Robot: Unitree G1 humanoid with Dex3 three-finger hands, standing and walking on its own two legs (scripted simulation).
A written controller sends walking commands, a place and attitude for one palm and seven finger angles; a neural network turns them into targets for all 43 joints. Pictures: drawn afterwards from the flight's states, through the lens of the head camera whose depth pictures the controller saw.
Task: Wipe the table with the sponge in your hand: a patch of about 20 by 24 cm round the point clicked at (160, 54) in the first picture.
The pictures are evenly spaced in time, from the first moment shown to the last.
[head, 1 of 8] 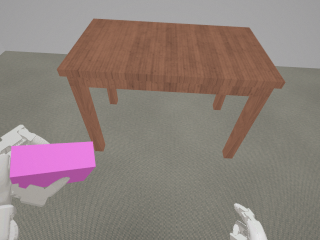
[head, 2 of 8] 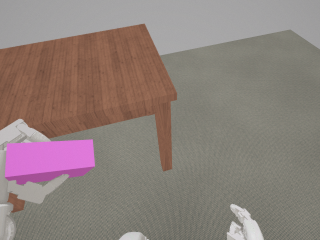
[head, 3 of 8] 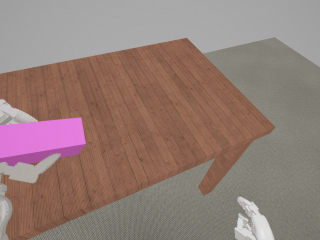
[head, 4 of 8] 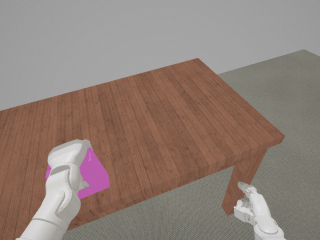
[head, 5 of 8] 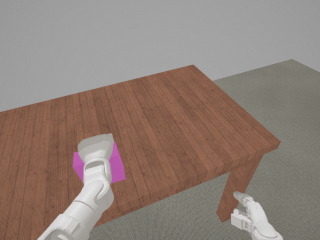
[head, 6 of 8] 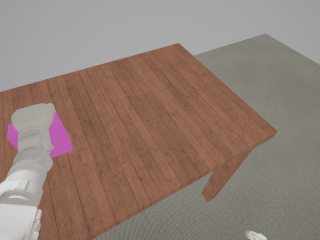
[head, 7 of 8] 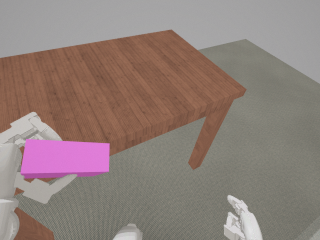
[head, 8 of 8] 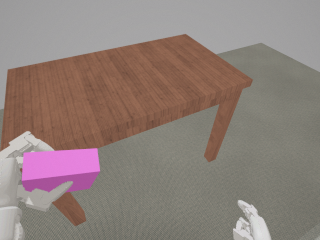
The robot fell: no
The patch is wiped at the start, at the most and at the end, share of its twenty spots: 0.00 1.00 1.00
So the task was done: yes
